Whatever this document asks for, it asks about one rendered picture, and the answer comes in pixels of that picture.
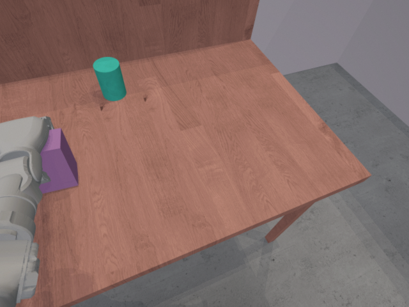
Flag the table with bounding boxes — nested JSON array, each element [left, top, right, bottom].
[[0, 0, 372, 307]]

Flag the sponge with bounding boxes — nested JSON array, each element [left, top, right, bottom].
[[39, 128, 79, 194]]

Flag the robot left upper arm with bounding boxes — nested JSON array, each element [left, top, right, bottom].
[[0, 240, 40, 307]]

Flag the robot left hand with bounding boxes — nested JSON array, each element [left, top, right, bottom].
[[0, 116, 54, 184]]

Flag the robot left forearm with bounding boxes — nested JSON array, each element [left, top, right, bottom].
[[0, 147, 43, 242]]

